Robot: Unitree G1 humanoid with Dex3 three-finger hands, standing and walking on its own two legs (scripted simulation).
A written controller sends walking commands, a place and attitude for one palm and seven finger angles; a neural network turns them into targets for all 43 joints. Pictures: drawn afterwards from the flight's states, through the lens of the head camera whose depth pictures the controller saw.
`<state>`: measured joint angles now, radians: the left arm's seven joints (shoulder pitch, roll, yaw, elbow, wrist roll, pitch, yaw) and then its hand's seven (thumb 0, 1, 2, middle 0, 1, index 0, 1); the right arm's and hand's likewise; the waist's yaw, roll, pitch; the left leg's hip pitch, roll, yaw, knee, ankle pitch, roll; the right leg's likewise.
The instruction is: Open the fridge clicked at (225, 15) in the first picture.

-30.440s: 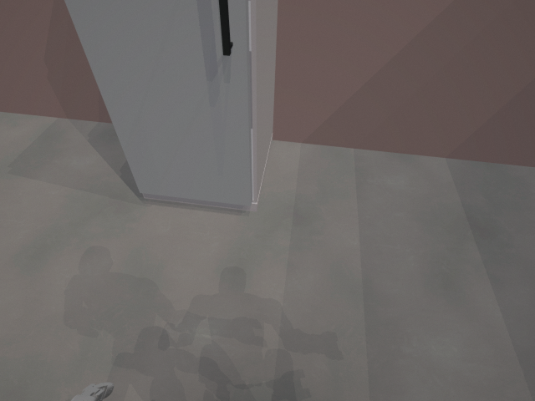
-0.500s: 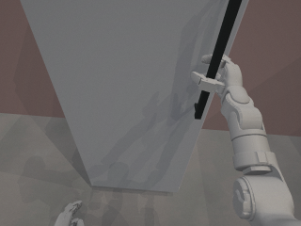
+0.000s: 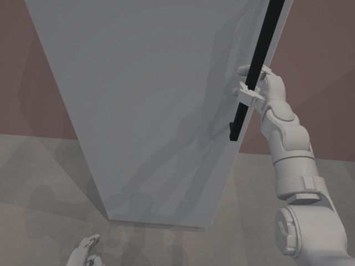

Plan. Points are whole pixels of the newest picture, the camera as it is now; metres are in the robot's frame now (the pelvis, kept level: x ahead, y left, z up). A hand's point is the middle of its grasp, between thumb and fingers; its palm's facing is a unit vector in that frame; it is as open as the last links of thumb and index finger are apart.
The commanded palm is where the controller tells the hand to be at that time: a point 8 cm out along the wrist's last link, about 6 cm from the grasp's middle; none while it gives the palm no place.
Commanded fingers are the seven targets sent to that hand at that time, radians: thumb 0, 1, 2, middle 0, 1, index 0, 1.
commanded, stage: grip the handle and tug to test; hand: right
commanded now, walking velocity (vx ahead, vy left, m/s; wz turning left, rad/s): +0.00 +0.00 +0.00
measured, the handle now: (250, 74) +0.48 -0.12 +0.24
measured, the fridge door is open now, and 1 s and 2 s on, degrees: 0 3 28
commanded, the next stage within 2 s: pull the door a little, standing still in 0.38 s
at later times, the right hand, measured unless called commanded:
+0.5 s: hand (241, 94) +0.42 -0.10 +0.22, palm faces +0.01 +1.00 +0.02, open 5.5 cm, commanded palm +0.39 -0.15 +0.22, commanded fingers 0.00 -0.90 -0.90 0.45 1.40 0.45 1.40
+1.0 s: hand (242, 104) +0.39 -0.10 +0.22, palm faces -0.02 +1.00 -0.01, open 6.2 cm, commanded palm +0.32 -0.15 +0.22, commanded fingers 0.00 -0.90 -0.90 0.45 1.40 0.45 1.40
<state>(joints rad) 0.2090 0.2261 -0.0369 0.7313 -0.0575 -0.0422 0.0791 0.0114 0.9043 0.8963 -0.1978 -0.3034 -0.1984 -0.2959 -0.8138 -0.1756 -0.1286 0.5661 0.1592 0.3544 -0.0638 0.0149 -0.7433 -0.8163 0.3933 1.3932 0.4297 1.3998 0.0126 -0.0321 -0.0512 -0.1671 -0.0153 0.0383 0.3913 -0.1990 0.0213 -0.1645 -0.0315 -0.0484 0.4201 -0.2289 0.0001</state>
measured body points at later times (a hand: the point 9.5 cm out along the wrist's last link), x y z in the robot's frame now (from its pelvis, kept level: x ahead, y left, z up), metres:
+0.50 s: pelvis +0.03 +0.00 +0.00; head -0.01 +0.01 +0.45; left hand +0.18 +0.24 -0.09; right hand +0.42 -0.15 +0.23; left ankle +0.01 +0.11 -0.74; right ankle +0.00 -0.12 -0.74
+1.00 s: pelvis +0.06 +0.01 +0.00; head +0.02 +0.03 +0.45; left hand +0.25 +0.24 -0.08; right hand +0.38 -0.15 +0.22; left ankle +0.01 +0.10 -0.74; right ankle +0.00 -0.12 -0.74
